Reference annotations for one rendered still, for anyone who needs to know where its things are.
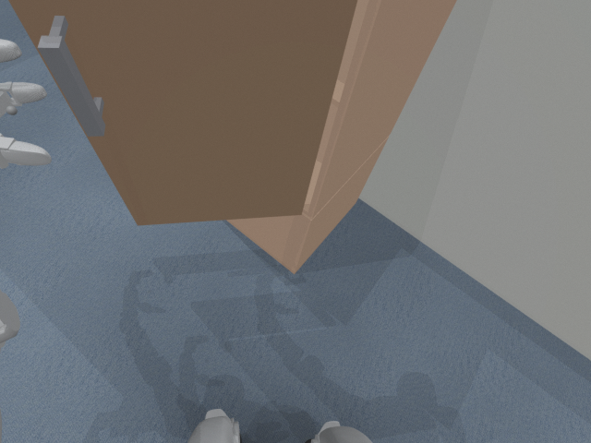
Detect cupboard door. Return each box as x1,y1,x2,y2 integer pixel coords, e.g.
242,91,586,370
8,0,357,225

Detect robot left thigh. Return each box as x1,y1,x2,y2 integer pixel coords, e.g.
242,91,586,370
187,416,240,443

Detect robot left hand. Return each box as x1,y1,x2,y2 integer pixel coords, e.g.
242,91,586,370
0,39,52,169

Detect handle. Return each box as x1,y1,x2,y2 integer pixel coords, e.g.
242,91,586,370
38,16,105,137

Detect left robot shin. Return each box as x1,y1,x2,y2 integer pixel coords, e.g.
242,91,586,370
205,409,230,419

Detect left robot upper arm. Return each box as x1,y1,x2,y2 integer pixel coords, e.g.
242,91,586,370
0,290,20,443

